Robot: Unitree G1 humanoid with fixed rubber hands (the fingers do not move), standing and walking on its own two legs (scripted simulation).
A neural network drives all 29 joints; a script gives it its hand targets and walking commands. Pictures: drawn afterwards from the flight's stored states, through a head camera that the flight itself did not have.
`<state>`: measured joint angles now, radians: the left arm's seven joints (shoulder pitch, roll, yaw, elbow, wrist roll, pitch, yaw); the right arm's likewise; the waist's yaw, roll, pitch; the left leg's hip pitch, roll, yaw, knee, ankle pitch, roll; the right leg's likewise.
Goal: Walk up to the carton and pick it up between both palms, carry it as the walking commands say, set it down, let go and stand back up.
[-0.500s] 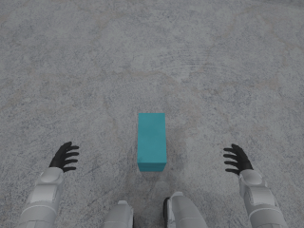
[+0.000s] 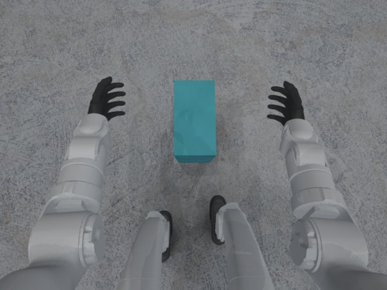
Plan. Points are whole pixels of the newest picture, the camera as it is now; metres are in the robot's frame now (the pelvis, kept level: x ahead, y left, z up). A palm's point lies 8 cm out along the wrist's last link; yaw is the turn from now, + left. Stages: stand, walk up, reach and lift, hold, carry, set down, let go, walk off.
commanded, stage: reach and lift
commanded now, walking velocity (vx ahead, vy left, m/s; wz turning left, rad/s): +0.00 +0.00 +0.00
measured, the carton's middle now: (194, 127) +0.52 -0.01 -0.54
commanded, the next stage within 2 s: none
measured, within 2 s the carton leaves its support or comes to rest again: neither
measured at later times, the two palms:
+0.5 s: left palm (127, 87) +0.52 +0.15 -0.15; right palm (265, 91) +0.51 -0.18 -0.15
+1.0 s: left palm (142, 108) +0.52 +0.14 -0.30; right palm (248, 110) +0.51 -0.17 -0.30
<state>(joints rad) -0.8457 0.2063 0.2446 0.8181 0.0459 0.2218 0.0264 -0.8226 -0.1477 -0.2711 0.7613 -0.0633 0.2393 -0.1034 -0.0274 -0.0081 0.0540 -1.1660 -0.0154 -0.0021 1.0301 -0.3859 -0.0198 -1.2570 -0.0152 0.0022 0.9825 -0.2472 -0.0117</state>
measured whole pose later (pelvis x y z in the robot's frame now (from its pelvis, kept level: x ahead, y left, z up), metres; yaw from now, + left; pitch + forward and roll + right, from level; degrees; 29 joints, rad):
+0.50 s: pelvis +0.01 +0.00 -0.03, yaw +1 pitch +47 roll +1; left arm -1.14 0.11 0.38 0.85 0.16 0.10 0.08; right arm -1.10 -0.09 -0.43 0.80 -0.16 0.10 -0.11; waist -0.03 0.01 -0.03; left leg -1.52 -0.02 -0.02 1.09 -0.39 -0.02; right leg -1.60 -0.02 -0.01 1.03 -0.24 -0.01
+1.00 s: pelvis -0.02 +0.01 -0.16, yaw +1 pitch +47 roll +1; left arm -1.27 0.17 0.27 0.91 0.04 0.13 0.14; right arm -1.26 -0.17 -0.35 0.90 -0.05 0.11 -0.14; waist -0.03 0.01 0.05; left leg -1.93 -0.03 -0.01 1.69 -0.59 -0.02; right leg -2.02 -0.02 0.00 1.60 -0.41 -0.01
